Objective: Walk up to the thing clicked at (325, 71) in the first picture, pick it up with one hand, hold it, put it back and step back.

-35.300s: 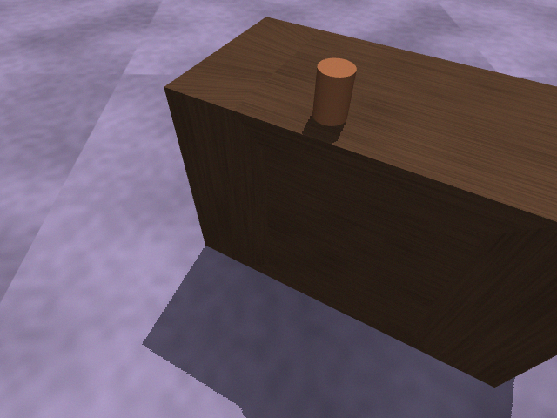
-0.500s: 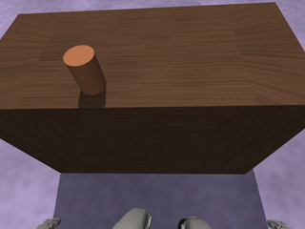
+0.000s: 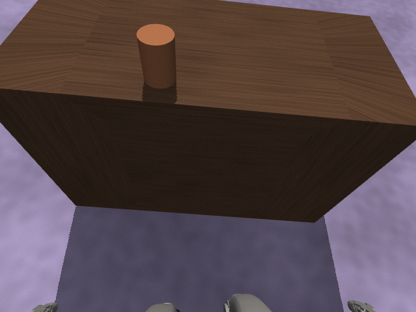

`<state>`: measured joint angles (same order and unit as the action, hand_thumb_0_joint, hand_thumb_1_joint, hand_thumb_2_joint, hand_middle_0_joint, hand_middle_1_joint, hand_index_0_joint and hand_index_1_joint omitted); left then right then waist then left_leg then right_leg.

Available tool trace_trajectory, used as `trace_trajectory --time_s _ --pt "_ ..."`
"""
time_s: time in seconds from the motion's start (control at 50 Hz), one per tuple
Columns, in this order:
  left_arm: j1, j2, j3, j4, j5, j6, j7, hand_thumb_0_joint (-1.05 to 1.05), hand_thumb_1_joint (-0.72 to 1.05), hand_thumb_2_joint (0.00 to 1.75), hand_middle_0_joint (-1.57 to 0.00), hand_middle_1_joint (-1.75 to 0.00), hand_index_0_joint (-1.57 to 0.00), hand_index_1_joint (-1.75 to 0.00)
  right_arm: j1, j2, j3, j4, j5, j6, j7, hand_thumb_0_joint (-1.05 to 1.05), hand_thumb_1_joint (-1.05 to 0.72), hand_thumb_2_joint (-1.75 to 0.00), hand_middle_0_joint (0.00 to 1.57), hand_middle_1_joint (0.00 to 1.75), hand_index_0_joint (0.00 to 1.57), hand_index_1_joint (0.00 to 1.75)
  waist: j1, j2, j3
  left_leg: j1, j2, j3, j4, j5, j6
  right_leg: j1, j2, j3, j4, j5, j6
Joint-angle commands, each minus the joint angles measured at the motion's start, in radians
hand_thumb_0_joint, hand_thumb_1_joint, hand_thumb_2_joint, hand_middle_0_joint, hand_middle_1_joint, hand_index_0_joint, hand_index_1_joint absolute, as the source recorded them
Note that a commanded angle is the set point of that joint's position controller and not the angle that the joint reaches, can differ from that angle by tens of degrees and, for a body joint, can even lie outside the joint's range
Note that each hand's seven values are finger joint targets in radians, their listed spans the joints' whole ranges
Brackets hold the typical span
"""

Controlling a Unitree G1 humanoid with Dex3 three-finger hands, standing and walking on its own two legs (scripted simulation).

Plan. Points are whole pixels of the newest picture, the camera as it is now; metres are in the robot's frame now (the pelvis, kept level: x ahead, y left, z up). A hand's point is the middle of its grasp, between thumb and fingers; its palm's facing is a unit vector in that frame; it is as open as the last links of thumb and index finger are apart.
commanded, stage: step back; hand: left
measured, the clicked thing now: (158, 57) +0.68 +0.17 +0.04
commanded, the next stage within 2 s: none
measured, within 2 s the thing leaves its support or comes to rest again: neither
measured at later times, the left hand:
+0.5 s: hand out of the picture +0.00 +0.28 -0.15, palm faces -0.03 -0.91 -0.42, open 7.4 cm
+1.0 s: hand out of the picture -0.24 +0.26 -0.16, palm faces -0.13 -0.91 -0.39, open 7.3 cm
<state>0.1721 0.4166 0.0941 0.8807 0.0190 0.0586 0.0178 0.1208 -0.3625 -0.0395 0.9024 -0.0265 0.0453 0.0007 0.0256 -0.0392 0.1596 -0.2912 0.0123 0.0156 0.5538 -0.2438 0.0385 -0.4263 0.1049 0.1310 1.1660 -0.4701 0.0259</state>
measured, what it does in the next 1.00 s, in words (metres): walks backwards: right foot, then left foot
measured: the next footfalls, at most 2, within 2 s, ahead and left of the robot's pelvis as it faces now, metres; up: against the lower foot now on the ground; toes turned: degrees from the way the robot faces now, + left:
right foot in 0.14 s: -0.04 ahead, -0.13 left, +0.00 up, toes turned -2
left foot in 0.50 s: -0.13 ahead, +0.13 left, +0.00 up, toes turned -4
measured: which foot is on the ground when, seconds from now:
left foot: down 0.00-0.20, up 0.22-0.48, down 0.50-0.96, up 0.98-1.00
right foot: up 0.00-0.12, down 0.14-0.52, up 0.54-0.90, down 0.92-1.00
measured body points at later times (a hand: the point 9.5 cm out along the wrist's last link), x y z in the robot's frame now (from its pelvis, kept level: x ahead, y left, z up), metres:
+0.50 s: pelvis -0.15 +0.02 -0.02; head -0.09 +0.01 +0.42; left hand +0.00 +0.33 -0.12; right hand -0.08 -0.31 -0.14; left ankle -0.17 +0.13 -0.74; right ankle -0.08 -0.13 -0.73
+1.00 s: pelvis -0.33 -0.01 -0.02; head -0.28 -0.02 +0.43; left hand -0.23 +0.30 -0.13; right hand -0.22 -0.34 -0.13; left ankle -0.20 +0.12 -0.71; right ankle -0.35 -0.12 -0.74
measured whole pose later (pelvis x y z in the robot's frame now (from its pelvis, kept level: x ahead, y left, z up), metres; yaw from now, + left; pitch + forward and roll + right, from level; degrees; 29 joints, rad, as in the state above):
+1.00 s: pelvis -0.33 -0.01 -0.02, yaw -7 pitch -3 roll +0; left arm 0.21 0.37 0.07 0.88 0.05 0.07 -0.03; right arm 0.10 -0.41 -0.05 0.83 -0.02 0.06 -0.02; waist 0.03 0.02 0.15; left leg -0.52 0.01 -0.06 0.82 -0.41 -0.01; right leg -0.25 0.01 0.02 0.69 -0.40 -0.02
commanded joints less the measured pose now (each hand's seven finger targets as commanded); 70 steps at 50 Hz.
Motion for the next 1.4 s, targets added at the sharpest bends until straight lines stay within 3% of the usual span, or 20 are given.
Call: trace_trajectory --time_s 0.0,0.12,0.16,0.18,0.2,0.26,0.4,0.46,0.5,0.54,0.6,0.74,0.88,0.92,0.94,0.96,1.02,1.22,1.3,1.38 --pt "-0.027 0.133 0.027 -0.106 0.0 -0.039 0.009 0.0 0.9 0.9 -0.2 -0.3 -0.2 -0.3 0.063 -0.247 -0.076 -0.077 0.002 -0.022 -0.027 0.0 -0.9 -0.9 0.2 0.3 0.2 0.3 -0.076 0.196 -0.224 0.378 0.249 -0.212 -0.063 0.483 0.217 -0.092 -0.057 -0.027 -0.258 -0.052 0.023" --pt "0.156 0.148 0.034 -0.023 0.016 -0.057 0.003 0.0 0.9 0.9 -0.2 -0.3 -0.2 -0.3 -0.039 -0.265 -0.079 -0.124 0.021 0.004 -0.016 0.0 -0.9 -0.9 0.2 0.3 0.2 0.3 0.003 0.171 -0.281 0.141 0.213 -0.162 0.027 0.238 0.115 0.257 -0.087 -0.108 -0.766 0.286 -0.043" --pt "0.115 0.252 0.062 -0.054 0.029 -0.063 0.0 0.0 0.9 0.9 -0.2 -0.3 -0.2 -0.3 -0.048 -0.195 -0.057 -0.15 0.03 0.001 -0.01 0.0 -0.9 -0.9 0.2 0.3 0.2 0.3 -0.005 -0.13 -0.217 -0.158 0.02 -0.065 0.208 -0.142 -0.003 0.286 -0.328 0.282 -0.799 0.31 -0.158" --pt "0.034 0.343 0.076 -0.087 0.032 -0.057 -0.002 0.0 0.9 0.9 -0.2 -0.3 -0.2 -0.3 -0.097 -0.212 -0.069 -0.147 0.027 0.007 -0.024 0.0 -0.9 -0.9 0.2 0.3 0.2 0.3 0.045 -0.28 -0.155 -0.14 -0.079 -0.082 0.473 -0.39 -0.038 0.081 -0.499 0.434 -0.86 0.38 -0.335" --pt "-0.029 0.321 0.072 -0.112 0.029 -0.062 0.003 0.0 0.9 0.9 -0.2 -0.3 -0.2 -0.3 -0.071 -0.238 -0.081 -0.128 0.025 0.011 -0.03 0.0 -0.9 -0.9 0.2 0.3 0.2 0.3 0.015 -0.232 -0.086 -0.108 -0.053 -0.195 0.616 -0.386 -0.044 -0.033 -0.515 0.44 -0.868 0.392 -0.34" --pt "-0.077 0.206 0.051 -0.145 0.018 -0.059 0.011 0.0 0.9 0.9 -0.2 -0.3 -0.2 -0.3 0.012 -0.217 -0.066 -0.086 0.037 0.002 -0.024 0.0 -0.9 -0.9 0.2 0.3 0.2 0.3 -0.039 -0.086 -0.119 -0.155 -0.139 -0.19 0.651 -0.257 -0.036 0.104 -0.326 0.101 -0.737 0.63 -0.225" --pt "-0.002 0.185 0.05 -0.16 0.024 -0.029 0.021 0.0 0.9 0.9 -0.2 -0.3 -0.2 -0.3 0.048 -0.184 -0.048 -0.107 0.016 -0.03 -0.037 0.0 -0.9 -0.9 0.2 0.3 0.2 0.3 0.025 -0.179 -0.212 -0.171 -0.036 -0.082 0.179 -0.284 -0.056 0.417 -0.343 0.098 -0.629 0.681 -0.226" --pt "-0.058 0.193 0.032 -0.174 0.001 -0.007 0.01 0.0 0.9 0.9 -0.2 -0.3 -0.2 -0.3 0.146 -0.202 -0.069 -0.056 0.002 -0.042 -0.035 0.0 -0.9 -0.9 0.2 0.3 0.2 0.3 -0.028 -0.136 -0.245 0.042 -0.04 -0.034 -0.192 0.067 -0.03 0.307 -0.281 0.035 -0.482 0.613 -0.153" --pt "-0.018 0.107 0.011 -0.184 -0.009 0.002 0.006 0.0 0.9 0.9 -0.2 -0.3 -0.2 -0.3 0.088 -0.344 -0.106 -0.078 -0.026 -0.044 -0.032 0.0 -0.9 -0.9 0.2 0.3 0.2 0.3 0.001 0.229 -0.221 0.22 0.279 -0.482 -0.226 0.349 0.09 -0.1 -0.025 -0.076 -0.204 -0.022 -0.052" --pt "-0.103 0.184 0.04 -0.172 0.006 0.005 0.026 0.0 0.9 0.9 -0.2 -0.3 -0.2 -0.3 0.037 -0.4 -0.111 -0.104 -0.018 -0.044 -0.027 0.0 -0.9 -0.9 0.2 0.3 0.2 0.3 -0.058 0.241 -0.156 -0.098 0.423 -0.598 -0.263 0.258 0.275 0.014 -0.02 0.078 0.065 -0.181 -0.035" --pt "-0.014 0.168 0.042 -0.125 -0.014 0.005 0.007 0.0 0.9 0.9 -0.2 -0.3 -0.2 -0.3 -0.074 -0.265 -0.071 -0.124 -0.019 -0.052 -0.037 0.0 -0.9 -0.9 0.2 0.3 0.2 0.3 0.037 0.153 -0.134 0.008 0.217 -0.244 -0.171 0.363 0.156 -0.068 0.005 0.098 0.166 -0.009 -0.042" --pt "-0.026 0.148 0.029 -0.137 0.011 -0.009 -0.006 0.0 0.9 0.9 -0.2 -0.3 -0.2 -0.3 0.067 -0.264 -0.085 -0.121 -0.003 -0.042 -0.038 0.0 -0.9 -0.9 0.2 0.3 0.2 0.3 -0.053 0.19 -0.22 0.301 0.246 -0.237 -0.098 0.403 0.21 -0.085 -0.045 0.012 -0.162 -0.045 0.024" --pt "0.185 0.149 0.04 -0.031 0.012 -0.012 -0.023 0.0 0.9 0.9 -0.2 -0.3 -0.2 -0.3 -0.04 -0.315 -0.087 -0.162 -0.004 -0.007 -0.025 0.0 -0.9 -0.9 0.2 0.3 0.2 0.3 0.029 0.252 -0.311 0.039 0.222 -0.181 -0.051 0.144 0.117 0.302 -0.093 -0.144 -0.698 0.149 -0.062" --pt "0.153 0.278 0.077 -0.055 0.033 -0.016 -0.025 0.0 0.9 0.9 -0.2 -0.3 -0.2 -0.3 -0.029 -0.199 -0.055 -0.18 0.012 -0.008 -0.03 0.0 -0.9 -0.9 0.2 0.3 0.2 0.3 0.026 -0.137 -0.187 -0.292 -0.038 -0.08 0.228 -0.252 -0.015 0.256 -0.343 0.285 -0.821 0.043 -0.148" --pt "0.042 0.37 0.089 -0.105 0.037 -0.01 -0.025 0.0 0.9 0.9 -0.2 -0.3 -0.2 -0.3 -0.067 -0.224 -0.073 -0.188 0.007 -0.007 -0.051 0.0 -0.9 -0.9 0.2 0.3 0.2 0.3 0.063 -0.246 -0.121 -0.227 -0.094 -0.101 0.466 -0.382 -0.059 -0.032 -0.523 0.437 -0.936 -0.041 -0.314" --pt "-0.037 0.354 0.085 -0.131 0.033 -0.016 -0.017 0.0 0.9 0.9 -0.2 -0.3 -0.2 -0.3 -0.048 -0.268 -0.09 -0.165 0.008 -0.007 -0.052 0.0 -0.9 -0.9 0.2 0.3 0.2 0.3 0.027 -0.224 -0.036 -0.167 -0.051 -0.164 0.583 -0.35 -0.057 -0.186 -0.551 0.465 -0.977 -0.084 -0.334" --pt "-0.135 0.195 0.044 -0.148 0.027 -0.025 -0.006 0.0 0.9 0.9 -0.2 -0.3 -0.2 -0.3 0.054 -0.222 -0.061 -0.098 0.021 -0.015 -0.04 0.0 -0.9 -0.9 0.2 0.3 0.2 0.3 -0.056 -0.087 -0.065 -0.179 -0.133 -0.16 0.64 -0.199 -0.047 -0.011 -0.301 0.031 -0.774 0.351 -0.197" --pt "-0.008 0.207 0.043 -0.134 0.018 -0.019 -0.012 0.0 0.9 0.9 -0.2 -0.3 -0.2 -0.3 0.159 -0.183 -0.057 -0.037 -0.009 -0.072 -0.037 0.0 -0.9 -0.9 0.2 0.3 0.2 0.3 -0.003 -0.137 -0.243 0.079 -0.06 0.019 -0.242 -0.055 -0.024 0.303 -0.332 0.036 -0.549 0.379 -0.183" --pt "-0.087 0.195 0.03 -0.12 0.002 -0.025 -0.012 0.0 0.9 0.9 -0.2 -0.3 -0.2 -0.3 0.006 -0.377 -0.093 -0.065 -0.014 -0.083 -0.035 0.0 -0.9 -0.9 0.2 0.3 0.2 0.3 -0.019 0.235 -0.119 -0.122 0.416 -0.59 -0.332 -0.323 0.254 0.059 -0.205 -0.028 -0.212 -0.09 -0.038" --pt "-0.039 0.154 0.018 -0.064 -0.006 -0.049 -0.037 0.0 0.9 0.9 -0.2 -0.3 -0.2 -0.3 -0.002 -0.233 -0.053 -0.048 -0.015 -0.096 -0.028 0.0 -0.9 -0.9 0.2 0.3 0.2 0.3 0.009 0.202 -0.102 -0.008 0.179 -0.224 -0.207 -0.019 0.104 0.123 -0.149 -0.11 -0.435 0.059 -0.048"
